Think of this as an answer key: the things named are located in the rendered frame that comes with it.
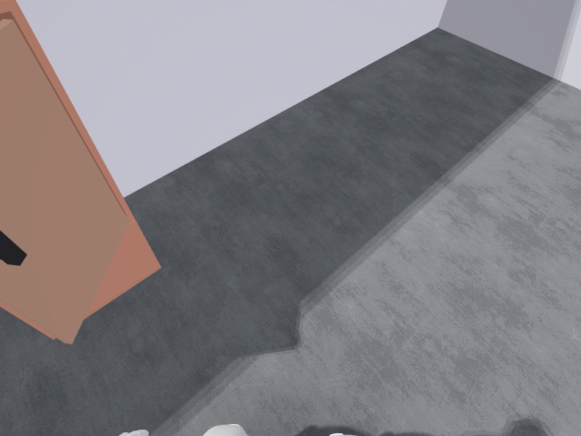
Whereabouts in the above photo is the handle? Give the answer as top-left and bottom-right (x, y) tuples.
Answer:
(0, 231), (27, 266)

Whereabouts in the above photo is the cupboard door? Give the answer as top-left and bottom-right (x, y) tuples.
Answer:
(0, 19), (129, 344)

